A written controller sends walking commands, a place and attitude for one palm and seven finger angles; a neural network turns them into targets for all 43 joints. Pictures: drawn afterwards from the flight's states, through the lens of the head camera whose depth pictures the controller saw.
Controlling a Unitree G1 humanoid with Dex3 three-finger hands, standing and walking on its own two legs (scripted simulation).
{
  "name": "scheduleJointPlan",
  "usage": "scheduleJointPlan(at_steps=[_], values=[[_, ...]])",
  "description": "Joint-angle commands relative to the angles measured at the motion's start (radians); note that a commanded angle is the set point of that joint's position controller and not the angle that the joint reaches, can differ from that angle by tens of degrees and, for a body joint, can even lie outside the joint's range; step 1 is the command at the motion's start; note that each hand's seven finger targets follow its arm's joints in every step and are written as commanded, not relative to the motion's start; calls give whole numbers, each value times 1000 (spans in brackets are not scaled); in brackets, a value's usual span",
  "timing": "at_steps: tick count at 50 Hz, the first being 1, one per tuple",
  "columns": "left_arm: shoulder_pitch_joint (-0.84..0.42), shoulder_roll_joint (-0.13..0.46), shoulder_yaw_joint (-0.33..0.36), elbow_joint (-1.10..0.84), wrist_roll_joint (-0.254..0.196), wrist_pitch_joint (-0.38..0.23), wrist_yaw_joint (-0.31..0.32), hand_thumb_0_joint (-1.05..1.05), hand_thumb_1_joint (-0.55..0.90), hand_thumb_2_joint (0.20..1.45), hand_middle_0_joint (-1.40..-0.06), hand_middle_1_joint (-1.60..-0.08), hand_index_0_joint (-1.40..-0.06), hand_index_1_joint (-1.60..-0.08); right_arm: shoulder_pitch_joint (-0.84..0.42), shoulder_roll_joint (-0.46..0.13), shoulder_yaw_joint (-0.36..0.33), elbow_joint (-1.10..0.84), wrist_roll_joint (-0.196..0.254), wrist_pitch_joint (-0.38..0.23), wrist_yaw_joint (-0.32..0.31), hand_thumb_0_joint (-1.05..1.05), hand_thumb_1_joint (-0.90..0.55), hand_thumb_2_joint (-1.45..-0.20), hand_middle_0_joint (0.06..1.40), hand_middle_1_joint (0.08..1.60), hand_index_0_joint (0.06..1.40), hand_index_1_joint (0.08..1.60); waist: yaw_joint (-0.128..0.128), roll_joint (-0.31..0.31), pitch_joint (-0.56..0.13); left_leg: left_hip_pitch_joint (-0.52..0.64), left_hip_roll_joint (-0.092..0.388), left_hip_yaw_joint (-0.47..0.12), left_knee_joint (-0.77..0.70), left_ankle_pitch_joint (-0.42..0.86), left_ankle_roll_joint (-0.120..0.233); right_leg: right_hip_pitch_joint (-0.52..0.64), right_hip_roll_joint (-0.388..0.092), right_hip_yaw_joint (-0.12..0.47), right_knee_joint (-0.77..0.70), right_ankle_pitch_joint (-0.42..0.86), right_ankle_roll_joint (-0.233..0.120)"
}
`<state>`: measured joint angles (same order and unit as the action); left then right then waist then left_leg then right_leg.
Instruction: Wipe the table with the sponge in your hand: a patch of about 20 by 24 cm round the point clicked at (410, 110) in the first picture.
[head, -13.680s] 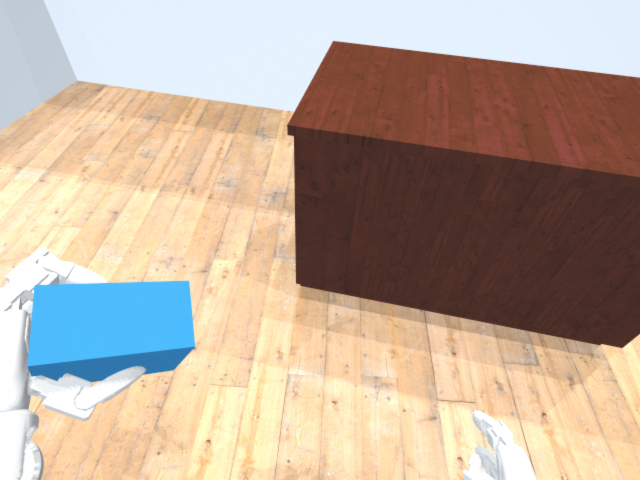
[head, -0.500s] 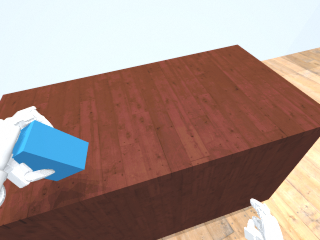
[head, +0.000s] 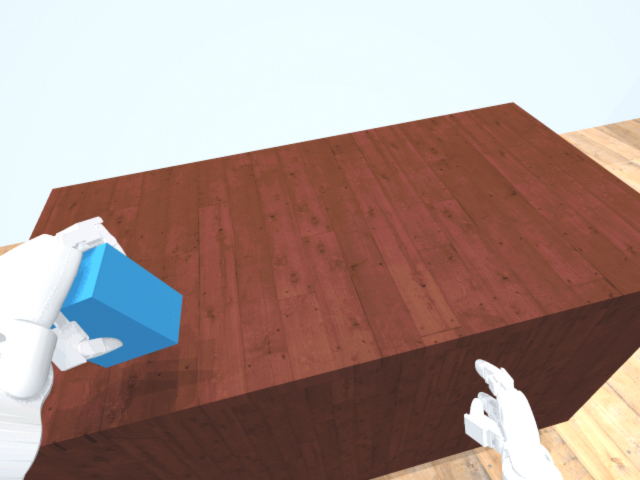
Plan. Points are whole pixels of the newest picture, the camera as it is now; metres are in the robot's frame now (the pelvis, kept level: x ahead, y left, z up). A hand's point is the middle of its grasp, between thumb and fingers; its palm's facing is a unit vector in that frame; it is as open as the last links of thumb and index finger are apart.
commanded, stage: turn the palm down, sponge in hand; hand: left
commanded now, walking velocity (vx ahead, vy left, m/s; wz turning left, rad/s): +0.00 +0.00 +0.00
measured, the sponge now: (120, 317) +0.23 +0.27 +0.12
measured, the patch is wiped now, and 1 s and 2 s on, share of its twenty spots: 0.00 0.00 0.00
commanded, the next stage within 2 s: move the sponge above the wiping area in 0.92 s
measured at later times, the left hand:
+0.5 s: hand (77, 311) +0.21 +0.29 +0.17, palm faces +0.13 -0.09 -0.99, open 10.5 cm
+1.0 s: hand (92, 314) +0.21 +0.27 +0.17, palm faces +0.12 -0.07 -0.99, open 10.5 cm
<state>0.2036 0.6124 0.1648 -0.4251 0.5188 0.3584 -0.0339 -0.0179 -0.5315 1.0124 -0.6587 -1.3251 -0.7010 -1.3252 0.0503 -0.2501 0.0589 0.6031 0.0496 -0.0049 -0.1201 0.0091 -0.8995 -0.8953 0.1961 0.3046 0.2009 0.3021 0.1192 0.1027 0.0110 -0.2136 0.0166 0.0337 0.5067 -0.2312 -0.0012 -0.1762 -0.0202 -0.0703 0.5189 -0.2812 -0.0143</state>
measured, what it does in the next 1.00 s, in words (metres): stands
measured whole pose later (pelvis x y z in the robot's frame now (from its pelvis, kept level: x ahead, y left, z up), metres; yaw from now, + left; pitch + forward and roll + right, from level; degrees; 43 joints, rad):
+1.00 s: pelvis -0.03 -0.01 +0.00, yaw -1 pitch -6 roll +1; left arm 0.08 0.60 0.01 -0.31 0.81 0.40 -0.12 -0.01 -0.53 1.01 -0.66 -1.32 -0.70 -1.32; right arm -0.02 -0.27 0.05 0.68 0.04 0.00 -0.09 0.01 -0.90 -0.90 0.20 0.30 0.20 0.30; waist 0.14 0.13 0.03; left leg -0.16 0.03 0.04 0.42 -0.16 -0.01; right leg -0.15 -0.01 -0.06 0.48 -0.23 -0.03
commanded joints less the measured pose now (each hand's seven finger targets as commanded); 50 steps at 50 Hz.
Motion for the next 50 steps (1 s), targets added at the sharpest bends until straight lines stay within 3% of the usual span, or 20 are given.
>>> scheduleJointPlan(at_steps=[1, 2, 6, 7, 11, 12, 16, 17, 21, 22, 26, 27, 31, 32, 36, 37, 41, 42, 48, 50], values=[[-253, 259, 140, -198, 100, 24, 6, 0, 100, 1300, -1200, -1600, -1200, -1600, -251, -104, -16, -172, 3, -38, 1, 0, -900, -900, 200, 300, 200, 300, 2, 26, -141, 100, -3, -63, -126, 157, 13, 3, 30, 66, -120, 84, -29], [-262, 224, 98, -196, 107, 24, -1, 0, 100, 1300, -1200, -1600, -1200, -1600, -238, -100, -16, -179, -2, -37, 1, 0, -900, -900, 200, 300, 200, 300, -1, 27, -142, 97, 0, -64, -133, 160, 16, 15, 26, 44, -119, 95, -29], [-281, 277, 133, -192, 159, 38, -8, 0, 100, 1300, -1200, -1600, -1200, -1600, -282, -101, -12, -167, 2, -38, 6, 0, -900, -900, 200, 300, 200, 300, 19, 26, -157, 100, -6, -79, -156, 127, 15, 36, 35, 77, -128, 66, -37], [-283, 241, 96, -184, 166, 38, -12, 0, 100, 1300, -1200, -1600, -1200, -1600, -270, -103, -13, -170, -4, -36, 8, 0, -900, -900, 200, 300, 200, 300, 13, 7, -168, 97, -6, -72, -154, 136, 19, 47, 30, 57, -128, 77, -34], [-314, 277, 119, -182, 209, 50, -9, 0, 100, 1300, -1200, -1600, -1200, -1600, -311, -103, -11, -153, 0, -34, 19, 0, -900, -900, 200, 300, 200, 300, 24, 37, -174, 96, -10, -83, -161, 128, 14, 54, 37, 98, -130, 66, -45], [-311, 236, 74, -170, 210, 53, -13, 0, 100, 1300, -1200, -1600, -1200, -1600, -297, -104, -13, -157, -5, -33, 20, 0, -900, -900, 200, 300, 200, 300, 19, 31, -176, 92, -11, -73, -156, 127, 19, 58, 26, 76, -134, 68, -41], [-343, 269, 88, -150, 251, 67, -21, 0, 100, 1300, -1200, -1600, -1200, -1600, -334, -103, -11, -145, 0, -34, 25, 0, -900, -900, 200, 300, 200, 300, 26, -3, -170, 95, -20, -82, -152, 129, 18, 47, 31, 126, -147, 51, -49], [-333, 228, 43, -125, 254, 72, -28, 0, 100, 1300, -1200, -1600, -1200, -1600, -317, -107, -13, -143, -5, -30, 25, 0, -900, -900, 200, 300, 200, 300, 15, -13, -171, 92, -17, -73, -145, 138, 22, 49, 23, 101, -147, 66, -45], [-379, 258, 45, -111, 307, 81, -43, 0, 100, 1300, -1200, -1600, -1200, -1600, -350, -102, -11, -135, 1, -27, 28, 0, -900, -900, 200, 300, 200, 300, 21, -3, -158, 93, -28, -82, -155, 104, 22, 32, 29, 148, -159, 14, -52], [-378, 226, 5, -98, 310, 79, -49, 0, 100, 1300, -1200, -1600, -1200, -1600, -337, -105, -13, -137, -5, -27, 29, 0, -900, -900, 200, 300, 200, 300, 15, -7, -157, 86, -28, -74, -148, 101, 25, 37, 19, 126, -158, 21, -49], [-394, 286, 58, -97, 347, 63, -47, 0, 100, 1300, -1200, -1600, -1200, -1600, -362, -99, -13, -130, -6, -33, 34, 0, -900, -900, 200, 300, 200, 300, 33, -17, -174, 98, -35, -86, -143, 109, 24, 37, 22, 180, -165, -3, -58], [-387, 230, 6, -90, 340, 57, -50, 0, 100, 1300, -1200, -1600, -1200, -1600, -347, -97, -16, -130, -8, -32, 35, 0, -900, -900, 200, 300, 200, 300, 21, -24, -173, 99, -32, -77, -137, 113, 28, 38, 17, 143, -164, 9, -51], [-390, 282, 70, -87, 328, 41, -41, 0, 100, 1300, -1200, -1600, -1200, -1600, -358, -95, -17, -123, -6, -42, 34, 0, -900, -900, 200, 300, 200, 300, 31, -31, -161, 105, -36, -81, -133, 99, 22, 19, 18, 192, -183, -29, -55], [-379, 240, 30, -68, 319, 40, -43, 0, 100, 1300, -1200, -1600, -1200, -1600, -348, -97, -18, -128, -11, -42, 33, 0, -900, -900, 200, 300, 200, 300, 27, -30, -158, 95, -32, -72, -129, 92, 25, 26, 7, 159, -179, -21, -50], [-408, 271, 58, -71, 332, 43, -34, 0, 100, 1300, -1200, -1600, -1200, -1600, -362, -95, -19, -122, -7, -46, 33, 0, -900, -900, 200, 300, 200, 300, 34, -16, -149, 100, -40, -79, -138, 81, 20, 12, 15, 193, -184, -45, -56], [-392, 227, 16, -55, 322, 44, -36, 0, 100, 1300, -1200, -1600, -1200, -1600, -347, -96, -21, -125, -10, -46, 32, 0, -900, -900, 200, 300, 200, 300, 27, -38, -152, 94, -35, -69, -130, 85, 25, 18, 8, 159, -180, -34, -49], [-398, 262, 45, -81, 330, 47, -38, 0, 100, 1300, -1200, -1600, -1200, -1600, -363, -97, -21, -121, -6, -51, 32, 0, -900, -900, 200, 300, 200, 300, 30, -15, -154, 106, -40, -76, -129, 96, 22, 8, 13, 198, -185, -34, -55], [-391, 230, 13, -68, 326, 46, -42, 0, 100, 1300, -1200, -1600, -1200, -1600, -350, -98, -23, -126, -10, -50, 32, 0, -900, -900, 200, 300, 200, 300, 26, -26, -154, 97, -36, -70, -126, 99, 25, 20, 7, 166, -176, -16, -51], [-385, 233, 20, -58, 325, 37, -40, 0, 100, 1300, -1200, -1600, -1200, -1600, -333, -92, -23, -119, -5, -54, 33, 0, -900, -900, 200, 300, 200, 300, 22, -45, -142, 101, -36, -76, -135, 102, 24, 12, 6, 163, -184, -23, -43], [-388, 241, 24, -76, 327, 32, -37, 0, 100, 1300, -1200, -1600, -1200, -1600, -330, -96, -28, -118, -8, -50, 33, 0, -900, -900, 200, 300, 200, 300, 26, -12, -166, 112, -37, -78, -137, 123, 25, 28, 5, 159, -175, 16, -46]])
